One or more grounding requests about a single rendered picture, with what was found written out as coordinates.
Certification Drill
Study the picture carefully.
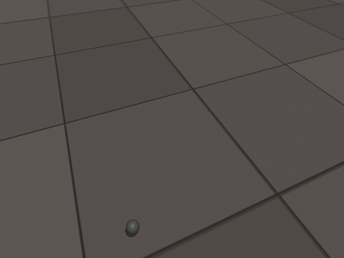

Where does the ball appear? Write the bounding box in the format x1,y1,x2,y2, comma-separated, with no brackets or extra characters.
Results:
126,219,140,234

